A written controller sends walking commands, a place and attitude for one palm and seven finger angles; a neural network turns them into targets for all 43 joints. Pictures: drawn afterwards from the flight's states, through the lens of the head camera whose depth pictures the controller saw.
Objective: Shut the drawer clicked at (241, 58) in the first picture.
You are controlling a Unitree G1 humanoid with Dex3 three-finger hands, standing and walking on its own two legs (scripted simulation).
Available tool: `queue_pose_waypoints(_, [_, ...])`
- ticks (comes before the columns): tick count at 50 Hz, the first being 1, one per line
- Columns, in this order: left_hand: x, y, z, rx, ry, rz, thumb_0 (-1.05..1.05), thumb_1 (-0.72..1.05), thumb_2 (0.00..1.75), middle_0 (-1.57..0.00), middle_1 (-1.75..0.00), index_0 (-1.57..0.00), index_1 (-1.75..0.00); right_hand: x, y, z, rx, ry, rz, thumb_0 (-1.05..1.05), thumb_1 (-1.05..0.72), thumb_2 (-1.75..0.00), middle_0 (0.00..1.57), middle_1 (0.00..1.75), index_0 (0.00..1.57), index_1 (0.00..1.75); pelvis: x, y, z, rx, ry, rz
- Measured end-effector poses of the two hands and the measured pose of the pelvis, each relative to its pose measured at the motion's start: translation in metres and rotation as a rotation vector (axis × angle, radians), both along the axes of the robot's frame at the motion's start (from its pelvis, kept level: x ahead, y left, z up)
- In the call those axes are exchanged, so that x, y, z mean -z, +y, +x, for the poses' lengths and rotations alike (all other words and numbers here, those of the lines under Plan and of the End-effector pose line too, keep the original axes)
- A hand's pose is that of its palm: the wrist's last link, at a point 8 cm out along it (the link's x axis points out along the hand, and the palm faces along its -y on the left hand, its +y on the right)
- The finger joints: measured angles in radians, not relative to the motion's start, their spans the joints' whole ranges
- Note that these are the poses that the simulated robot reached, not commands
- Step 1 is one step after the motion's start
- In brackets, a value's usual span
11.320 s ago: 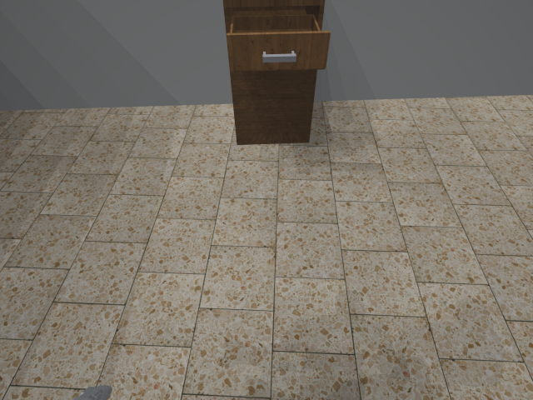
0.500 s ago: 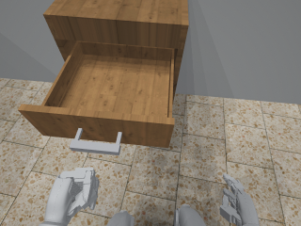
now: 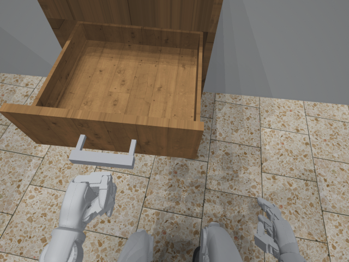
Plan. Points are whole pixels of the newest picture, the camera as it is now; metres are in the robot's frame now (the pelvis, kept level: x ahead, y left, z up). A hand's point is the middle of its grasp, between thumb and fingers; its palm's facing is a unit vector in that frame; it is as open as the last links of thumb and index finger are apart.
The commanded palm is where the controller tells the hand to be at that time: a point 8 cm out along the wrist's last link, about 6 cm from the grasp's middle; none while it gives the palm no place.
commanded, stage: bring the fist close to the handle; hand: left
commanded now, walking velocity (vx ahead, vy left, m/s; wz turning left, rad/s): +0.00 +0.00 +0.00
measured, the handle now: (105, 150) +0.34 +0.16 +0.04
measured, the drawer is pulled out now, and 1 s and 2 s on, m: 0.30 0.28 0.16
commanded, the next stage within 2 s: push the drawer shut in 0.32 s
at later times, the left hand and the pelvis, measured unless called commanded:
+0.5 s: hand (112, 205) +0.23 +0.13 +0.04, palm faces -0.09 -1.00 -0.04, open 3.3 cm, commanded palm +0.23 +0.19 +0.04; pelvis +0.00 +0.00 +0.00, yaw +0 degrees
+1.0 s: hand (115, 182) +0.28 +0.13 +0.03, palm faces -0.11 -0.99 -0.06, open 2.8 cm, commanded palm +0.29 +0.18 +0.04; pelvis -0.01 +0.00 +0.00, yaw +1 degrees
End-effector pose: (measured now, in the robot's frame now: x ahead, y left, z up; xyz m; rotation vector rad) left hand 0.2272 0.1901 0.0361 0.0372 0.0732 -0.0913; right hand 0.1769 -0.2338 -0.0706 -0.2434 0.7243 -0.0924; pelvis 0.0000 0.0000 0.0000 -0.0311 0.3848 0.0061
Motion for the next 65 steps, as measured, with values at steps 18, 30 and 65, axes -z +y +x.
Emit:
queue_pose_waypoints(18, [-0.007, -0.001, -0.013, -0.014, -0.007, 0.003, 0.02, 0.9, 0.9, -1.4, -1.6, -1.4, -1.6, -0.001, 0.004, 0.001, -0.002, 0.005, 0.007, 0.01, -0.91, -0.89, 0.21, 0.3, 0.21, 0.3, -0.001, 0.002, 0.001, -0.003, -0.001, 0.0])
queue_pose_waypoints(30, [-0.003, -0.006, 0.005, 0.006, -0.032, 0.013, 0.02, 0.9, 0.9, -1.4, -1.6, -1.4, -1.6, 0.002, 0.006, 0.006, -0.024, -0.002, 0.003, 0.01, -0.91, -0.89, 0.21, 0.3, 0.21, 0.3, 0.002, 0.001, -0.002, -0.009, 0.004, -0.002])
queue_pose_waypoints(65, [0.001, -0.007, 0.076, 0.021, -0.058, 0.02, -0.02, 0.82, 0.98, -1.4, -1.6, -1.4, -1.6, 0.015, 0.0, -0.042, 0.002, 0.132, -0.017, 0.01, -0.91, -0.89, 0.21, 0.3, 0.21, 0.3, -0.005, 0.003, -0.024, -0.017, -0.012, 0.007])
